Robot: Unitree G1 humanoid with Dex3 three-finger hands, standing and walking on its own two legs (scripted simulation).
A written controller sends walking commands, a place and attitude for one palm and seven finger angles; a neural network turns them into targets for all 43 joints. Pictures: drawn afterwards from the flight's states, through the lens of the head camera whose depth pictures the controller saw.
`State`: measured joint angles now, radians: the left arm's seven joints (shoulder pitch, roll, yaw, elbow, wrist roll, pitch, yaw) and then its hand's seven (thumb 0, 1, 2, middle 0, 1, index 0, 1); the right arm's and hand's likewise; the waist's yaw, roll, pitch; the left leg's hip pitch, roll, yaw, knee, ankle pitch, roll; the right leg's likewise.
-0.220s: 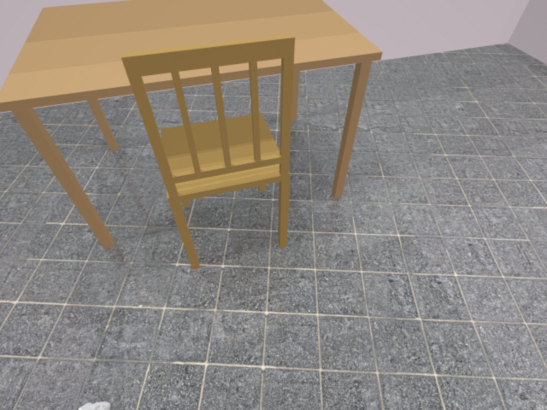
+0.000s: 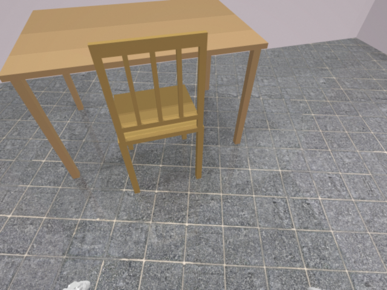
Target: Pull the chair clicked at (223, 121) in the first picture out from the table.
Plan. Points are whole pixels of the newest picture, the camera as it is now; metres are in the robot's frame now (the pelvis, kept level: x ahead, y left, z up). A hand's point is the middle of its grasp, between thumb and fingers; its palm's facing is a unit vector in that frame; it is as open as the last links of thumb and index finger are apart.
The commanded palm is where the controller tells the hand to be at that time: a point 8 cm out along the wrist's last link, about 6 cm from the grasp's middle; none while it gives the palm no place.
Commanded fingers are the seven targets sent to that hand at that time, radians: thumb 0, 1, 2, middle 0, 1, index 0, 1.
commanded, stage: stand and wait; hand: left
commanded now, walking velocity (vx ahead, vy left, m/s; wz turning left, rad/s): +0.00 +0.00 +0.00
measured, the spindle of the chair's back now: (156, 89) +0.86 +0.20 -0.07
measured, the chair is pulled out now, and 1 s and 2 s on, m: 0.00 0.00 0.00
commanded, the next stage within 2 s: look at it before walking up in 0.60 s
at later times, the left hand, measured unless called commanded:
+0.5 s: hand out of the picture +0.05 +0.24 -0.15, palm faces -0.03 -0.94 -0.33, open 7.4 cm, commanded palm none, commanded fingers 0.00 0.90 0.90 -0.20 -0.30 -0.20 -0.30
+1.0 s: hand out of the picture +0.06 +0.24 -0.15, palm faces -0.03 -0.94 -0.33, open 7.4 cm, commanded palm none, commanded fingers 0.00 0.90 0.90 -0.20 -0.30 -0.20 -0.30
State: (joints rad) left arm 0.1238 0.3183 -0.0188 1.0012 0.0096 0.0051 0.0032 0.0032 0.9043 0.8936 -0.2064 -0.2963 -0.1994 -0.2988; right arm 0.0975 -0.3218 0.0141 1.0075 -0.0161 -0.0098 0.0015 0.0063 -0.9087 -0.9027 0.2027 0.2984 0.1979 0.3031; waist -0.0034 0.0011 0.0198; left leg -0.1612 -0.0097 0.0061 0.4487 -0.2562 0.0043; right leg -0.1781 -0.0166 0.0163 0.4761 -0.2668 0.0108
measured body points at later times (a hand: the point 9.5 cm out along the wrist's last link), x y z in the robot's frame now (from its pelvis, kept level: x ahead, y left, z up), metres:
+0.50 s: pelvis -0.01 -0.01 +0.00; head -0.01 -0.01 +0.45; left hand +0.05 +0.28 -0.13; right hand +0.05 -0.30 -0.14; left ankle -0.01 +0.12 -0.74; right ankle -0.01 -0.13 -0.74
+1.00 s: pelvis -0.01 -0.01 +0.01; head -0.01 -0.01 +0.46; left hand +0.07 +0.28 -0.13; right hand +0.06 -0.30 -0.13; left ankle -0.01 +0.12 -0.74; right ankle -0.01 -0.13 -0.74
